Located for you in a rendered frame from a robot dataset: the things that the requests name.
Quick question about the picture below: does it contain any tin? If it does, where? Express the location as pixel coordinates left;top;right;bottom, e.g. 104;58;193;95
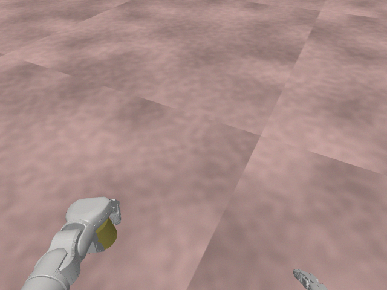
96;218;117;249

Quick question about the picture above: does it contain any left robot hand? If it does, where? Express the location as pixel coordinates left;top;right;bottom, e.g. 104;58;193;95
65;197;121;254

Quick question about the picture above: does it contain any right robot hand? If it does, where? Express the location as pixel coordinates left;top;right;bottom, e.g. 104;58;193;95
293;269;328;290

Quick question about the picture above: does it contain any left robot arm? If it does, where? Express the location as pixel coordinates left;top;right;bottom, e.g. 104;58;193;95
21;219;95;290

